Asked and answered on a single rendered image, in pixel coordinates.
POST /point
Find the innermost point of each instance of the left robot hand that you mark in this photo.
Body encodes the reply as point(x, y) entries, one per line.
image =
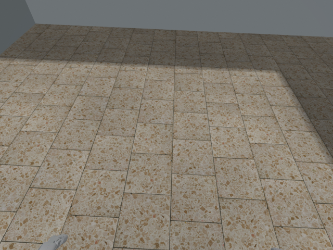
point(54, 242)

